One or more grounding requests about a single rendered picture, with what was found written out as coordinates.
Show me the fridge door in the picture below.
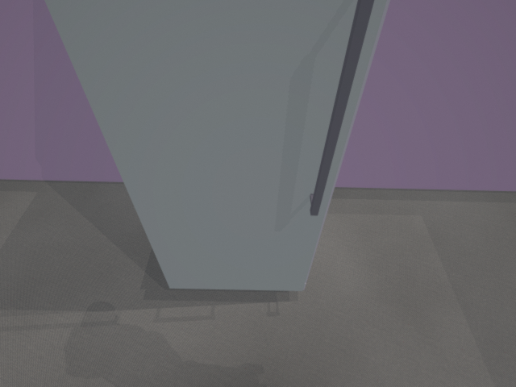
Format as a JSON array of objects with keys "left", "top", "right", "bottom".
[{"left": 44, "top": 0, "right": 387, "bottom": 291}]

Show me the handle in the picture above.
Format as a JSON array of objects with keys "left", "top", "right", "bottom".
[{"left": 310, "top": 0, "right": 374, "bottom": 216}]

